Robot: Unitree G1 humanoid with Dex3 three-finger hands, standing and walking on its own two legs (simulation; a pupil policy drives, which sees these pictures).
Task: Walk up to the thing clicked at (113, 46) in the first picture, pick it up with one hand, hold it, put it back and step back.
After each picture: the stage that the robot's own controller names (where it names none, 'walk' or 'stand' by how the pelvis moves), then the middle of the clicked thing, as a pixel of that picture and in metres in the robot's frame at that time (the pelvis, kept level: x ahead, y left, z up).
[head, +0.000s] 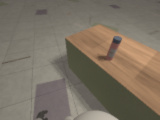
stand; (112, 49) +0.67 -0.22 +0.02
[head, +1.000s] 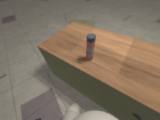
rise first; (90, 48) +0.60 +0.03 +0.04
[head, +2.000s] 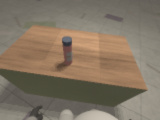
stand; (67, 52) +0.52 +0.17 +0.05
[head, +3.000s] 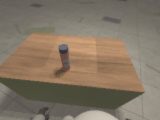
stand; (65, 58) +0.49 +0.20 +0.02
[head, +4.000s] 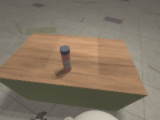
stand; (66, 60) +0.48 +0.19 +0.02
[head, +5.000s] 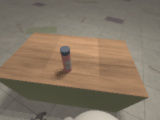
stand; (66, 60) +0.47 +0.18 +0.02
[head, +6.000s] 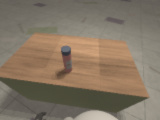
stand; (67, 60) +0.48 +0.18 +0.02
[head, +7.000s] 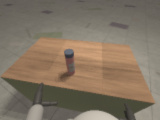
rise first; (70, 63) +0.47 +0.18 +0.02
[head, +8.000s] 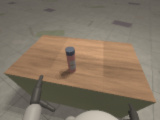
go down; (71, 60) +0.48 +0.17 +0.02
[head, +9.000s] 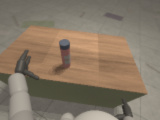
go down; (65, 55) +0.50 +0.16 +0.04
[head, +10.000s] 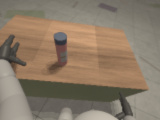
go down; (61, 51) +0.47 +0.16 +0.08
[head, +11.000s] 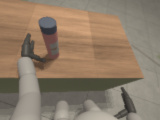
close in; (51, 42) +0.49 +0.18 +0.11
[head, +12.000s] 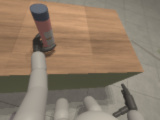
close; (45, 32) +0.55 +0.19 +0.13
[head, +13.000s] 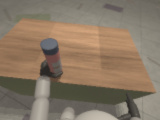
lift; (54, 61) +0.36 +0.20 +0.13
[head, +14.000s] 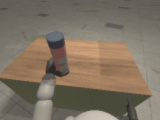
lift; (60, 57) +0.31 +0.16 +0.24
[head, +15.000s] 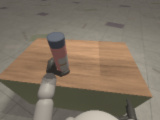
hold; (60, 57) +0.32 +0.15 +0.24
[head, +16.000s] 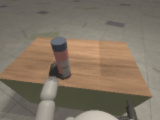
hold; (62, 61) +0.33 +0.15 +0.20
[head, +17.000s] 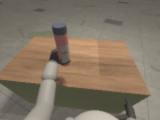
crouch; (62, 47) +0.41 +0.16 +0.23
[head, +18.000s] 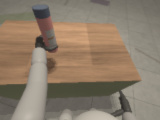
lower; (47, 32) +0.52 +0.19 +0.19
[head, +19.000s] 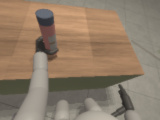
lower; (49, 36) +0.52 +0.17 +0.12
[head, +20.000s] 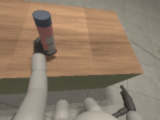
lower; (47, 37) +0.52 +0.18 +0.12
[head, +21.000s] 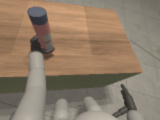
lower; (44, 35) +0.52 +0.19 +0.12
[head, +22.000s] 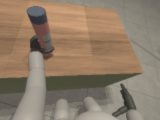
lower; (43, 35) +0.52 +0.19 +0.12
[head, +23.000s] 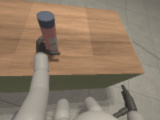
open; (50, 37) +0.51 +0.17 +0.12
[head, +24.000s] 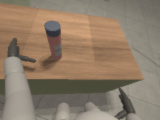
sink last; (55, 44) +0.49 +0.17 +0.10
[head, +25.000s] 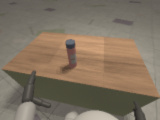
sink last; (71, 55) +0.51 +0.17 +0.07
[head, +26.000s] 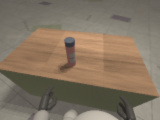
stand; (70, 53) +0.50 +0.17 +0.08
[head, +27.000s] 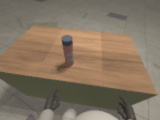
stand; (68, 52) +0.49 +0.17 +0.09
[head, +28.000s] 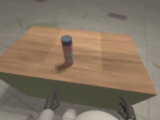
stand; (68, 52) +0.49 +0.17 +0.09
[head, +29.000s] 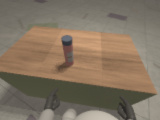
stand; (68, 52) +0.50 +0.17 +0.09
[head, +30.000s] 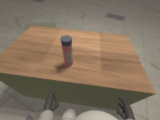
stand; (67, 52) +0.49 +0.17 +0.09
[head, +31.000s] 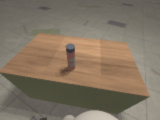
stand; (71, 58) +0.51 +0.16 +0.03
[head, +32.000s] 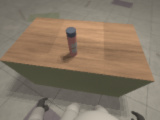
walk; (72, 43) +0.57 +0.15 +0.04
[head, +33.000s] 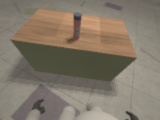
walk; (76, 27) +0.82 +0.15 +0.03
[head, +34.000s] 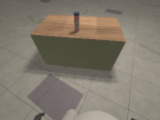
stand; (76, 22) +1.12 +0.22 +0.04
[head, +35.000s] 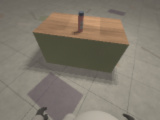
stand; (80, 22) +1.12 +0.15 +0.02
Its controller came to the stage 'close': yes
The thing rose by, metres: 0.22
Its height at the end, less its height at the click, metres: +0.00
